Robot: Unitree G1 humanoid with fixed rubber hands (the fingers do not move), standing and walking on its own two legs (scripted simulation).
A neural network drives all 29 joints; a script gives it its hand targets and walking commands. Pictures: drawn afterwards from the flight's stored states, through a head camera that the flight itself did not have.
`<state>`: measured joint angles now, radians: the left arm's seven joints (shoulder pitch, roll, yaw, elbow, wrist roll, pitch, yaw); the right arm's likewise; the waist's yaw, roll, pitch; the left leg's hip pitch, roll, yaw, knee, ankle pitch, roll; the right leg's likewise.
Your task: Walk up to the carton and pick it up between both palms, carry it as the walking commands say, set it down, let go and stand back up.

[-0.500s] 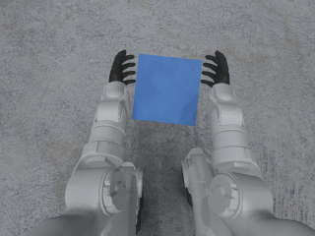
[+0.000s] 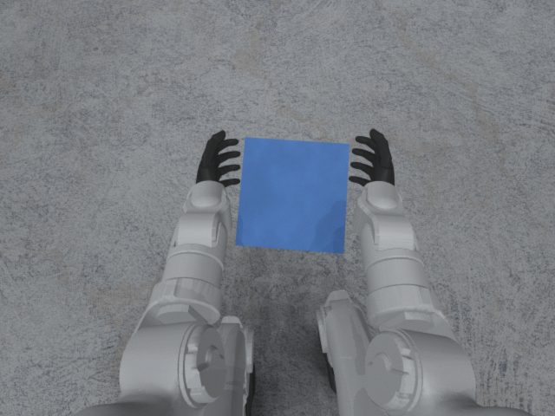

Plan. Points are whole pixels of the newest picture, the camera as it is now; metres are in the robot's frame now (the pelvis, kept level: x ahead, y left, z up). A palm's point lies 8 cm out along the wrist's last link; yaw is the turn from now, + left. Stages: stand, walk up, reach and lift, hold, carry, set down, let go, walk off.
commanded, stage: reach and lift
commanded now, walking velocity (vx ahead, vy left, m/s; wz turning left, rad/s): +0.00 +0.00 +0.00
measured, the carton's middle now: (292, 200) +0.45 -0.05 -0.14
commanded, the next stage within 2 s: none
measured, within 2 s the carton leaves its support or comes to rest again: neither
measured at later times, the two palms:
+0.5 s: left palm (199, 171) +0.44 +0.07 +0.03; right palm (398, 174) +0.41 -0.16 +0.04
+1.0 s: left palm (179, 157) +0.42 +0.08 +0.11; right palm (428, 154) +0.39 -0.17 +0.11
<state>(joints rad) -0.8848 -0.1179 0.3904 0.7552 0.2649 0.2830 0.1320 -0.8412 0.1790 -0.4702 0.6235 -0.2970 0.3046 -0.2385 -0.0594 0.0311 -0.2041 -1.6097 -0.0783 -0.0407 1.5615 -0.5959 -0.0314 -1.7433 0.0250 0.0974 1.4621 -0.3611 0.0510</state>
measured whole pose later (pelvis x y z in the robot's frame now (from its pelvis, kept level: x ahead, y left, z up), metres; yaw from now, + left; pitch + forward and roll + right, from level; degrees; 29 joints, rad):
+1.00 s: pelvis +0.03 +0.00 +0.14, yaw -1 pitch +24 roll +1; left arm -0.62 -0.20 0.38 0.66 0.33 0.26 0.08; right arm -0.58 0.26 -0.45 0.51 -0.37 0.29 -0.15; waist -0.07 0.04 -0.13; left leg -0.96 -0.05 -0.09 0.95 -0.41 -0.02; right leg -1.06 0.01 0.07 0.86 -0.21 0.03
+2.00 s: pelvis +0.07 +0.00 +0.21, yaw +0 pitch -4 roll -1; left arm -0.43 -0.21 0.25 0.51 0.33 0.60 0.05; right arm -0.44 0.21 -0.31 0.43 -0.32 0.61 -0.10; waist -0.08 0.02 0.00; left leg -0.10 -0.03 -0.11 0.44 -0.27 0.00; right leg -0.19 -0.01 0.05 0.36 -0.10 0.04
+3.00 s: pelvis +0.06 +0.00 +0.21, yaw -1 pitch -9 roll +0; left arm -0.46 -0.22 0.30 0.47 0.35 0.70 0.07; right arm -0.48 0.23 -0.30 0.45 -0.36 0.71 -0.11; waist -0.01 0.03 0.04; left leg 0.00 -0.01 -0.10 0.42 -0.27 -0.01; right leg -0.12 0.01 0.06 0.39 -0.12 0.02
